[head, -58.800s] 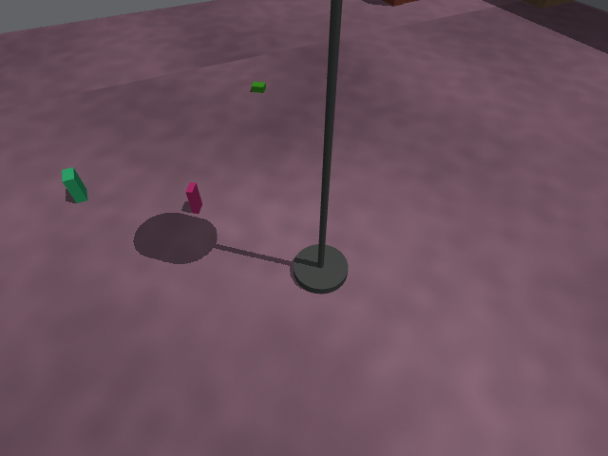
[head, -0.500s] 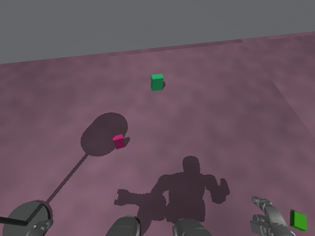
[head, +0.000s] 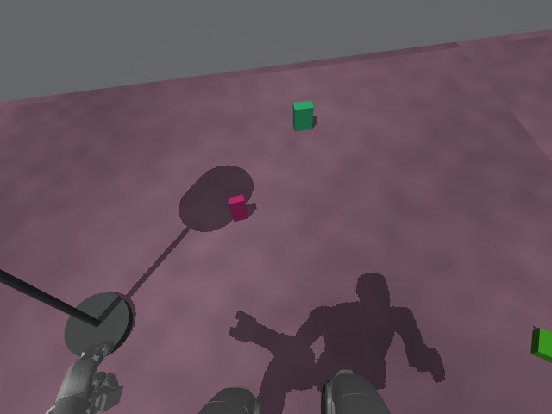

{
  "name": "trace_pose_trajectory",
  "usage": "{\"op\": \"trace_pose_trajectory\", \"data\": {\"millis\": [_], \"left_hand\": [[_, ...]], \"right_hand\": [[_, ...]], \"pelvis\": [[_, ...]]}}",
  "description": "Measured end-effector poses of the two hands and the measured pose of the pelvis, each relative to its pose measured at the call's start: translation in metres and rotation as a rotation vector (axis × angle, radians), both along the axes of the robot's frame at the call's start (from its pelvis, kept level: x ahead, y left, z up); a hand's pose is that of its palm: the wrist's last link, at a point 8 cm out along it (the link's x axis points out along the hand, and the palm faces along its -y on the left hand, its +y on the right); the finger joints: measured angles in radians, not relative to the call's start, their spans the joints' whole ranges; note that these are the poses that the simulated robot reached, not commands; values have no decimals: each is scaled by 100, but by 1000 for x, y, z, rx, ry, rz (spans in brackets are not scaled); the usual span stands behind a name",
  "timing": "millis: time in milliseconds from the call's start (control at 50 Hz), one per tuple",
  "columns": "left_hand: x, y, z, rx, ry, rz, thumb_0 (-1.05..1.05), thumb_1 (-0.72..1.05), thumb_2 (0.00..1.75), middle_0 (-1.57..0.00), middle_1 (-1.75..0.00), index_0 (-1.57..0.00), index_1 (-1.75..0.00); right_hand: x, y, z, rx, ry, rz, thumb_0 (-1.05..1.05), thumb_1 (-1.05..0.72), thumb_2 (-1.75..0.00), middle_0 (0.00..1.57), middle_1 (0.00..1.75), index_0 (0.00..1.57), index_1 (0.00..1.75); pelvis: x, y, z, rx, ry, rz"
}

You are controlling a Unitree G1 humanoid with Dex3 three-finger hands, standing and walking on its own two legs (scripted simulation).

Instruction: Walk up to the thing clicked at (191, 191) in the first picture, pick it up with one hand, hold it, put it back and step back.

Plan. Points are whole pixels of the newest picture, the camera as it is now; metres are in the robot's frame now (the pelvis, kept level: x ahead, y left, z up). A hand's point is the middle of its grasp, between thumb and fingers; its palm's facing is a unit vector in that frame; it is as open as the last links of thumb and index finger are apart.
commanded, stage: step back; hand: left
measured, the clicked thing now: (238, 208) +0.85 +0.20 -0.68
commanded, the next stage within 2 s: stand in 1.62 s
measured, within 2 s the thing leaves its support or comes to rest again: neither
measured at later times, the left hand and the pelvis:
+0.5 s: hand out of the picture -0.12 +0.28 -0.13, palm faces -0.07 -0.89 -0.44, open 7.3 cm; pelvis -0.17 +0.01 +0.00, yaw -6 degrees
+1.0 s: hand out of the picture -0.13 +0.29 -0.14, palm faces -0.04 -0.93 -0.37, open 7.4 cm; pelvis -0.21 +0.02 +0.01, yaw -3 degrees
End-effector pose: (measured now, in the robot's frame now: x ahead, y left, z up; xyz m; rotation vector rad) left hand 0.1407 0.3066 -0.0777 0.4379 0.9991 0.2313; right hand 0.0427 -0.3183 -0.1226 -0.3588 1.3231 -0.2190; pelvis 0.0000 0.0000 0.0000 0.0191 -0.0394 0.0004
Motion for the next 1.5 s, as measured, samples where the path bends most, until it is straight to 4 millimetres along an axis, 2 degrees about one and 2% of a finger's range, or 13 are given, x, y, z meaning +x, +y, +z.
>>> {"op": "trace_pose_trajectory", "data": {"millis": [100,180,260,400,500,560,720,780,860,940,1100,1220,1500], "left_hand": [[-33,14,-22,-56,0,13,0,90,90,-20,-30,-21,-30],[-72,19,-22,-84,53,39,0,90,90,-20,-30,-21,-30],[-120,27,-22,-78,105,59,0,90,90,-20,-30,-21,-30],[-208,27,-30,-11,234,41,0,90,90,-20,-30,-21,-30],[-263,18,-14,-7,249,61,0,90,90,-20,-30,-21,-30],[-281,22,-3,11,256,75,0,90,89,-21,-30,-21,-31],[-277,47,-2,4,108,72,0,90,90,-21,-30,-21,-31],[-278,54,-12,-21,90,79,0,90,90,-20,-30,-21,-30],[-282,49,-18,-71,131,72,0,90,90,-20,-30,-21,-30],[-278,38,-22,-97,144,45,0,90,90,-20,-30,-21,-30],[-269,11,-21,-105,120,48,0,90,90,-20,-30,-21,-30],[-258,17,-22,-110,124,67,0,90,90,-21,-30,-21,-31],[-206,27,-19,-112,117,44,0,90,90,-20,-30,-21,-30]], "right_hand": [[-23,20,11,-17,-60,23,0,-90,-89,20,30,20,30],[-40,29,30,-27,-97,35,0,-90,-89,21,30,20,30],[-43,30,40,-33,-143,51,0,-90,-89,21,30,21,30],[-56,20,23,-5,-259,56,0,-90,-89,21,30,20,30],[-97,22,11,41,-219,10,0,-90,-89,20,30,20,30],[-128,24,14,61,-193,-11,0,-90,-89,20,30,20,30],[-207,31,4,19,-35,18,0,-90,-89,20,30,20,30],[-222,43,10,9,-33,6,1,-90,-89,20,30,20,30],[-229,50,23,13,-81,-12,1,-90,-89,21,30,20,30],[-222,44,28,8,-124,-14,1,-90,-89,21,30,21,30],[-191,25,20,8,-133,-7,0,-90,-89,20,30,20,30],[-168,30,20,4,-143,26,0,-90,-89,20,30,20,30],[-124,58,29,39,-161,4,0,-90,-89,21,30,20,30]], "pelvis": [[-39,17,-6,17,-33,-8],[-61,21,6,-37,-19,-1],[-86,20,11,-38,8,-31],[-142,14,-4,-20,4,-98],[-173,11,2,-25,-13,-102],[-184,13,11,15,-2,-100],[-210,30,3,-15,18,-2],[-216,35,3,38,-14,-25],[-214,35,10,2,-12,-17],[-214,29,11,1,-11,-39],[-204,16,9,-27,-9,-27],[-192,25,9,-18,0,-11],[-168,33,18,-26,9,-37]]}}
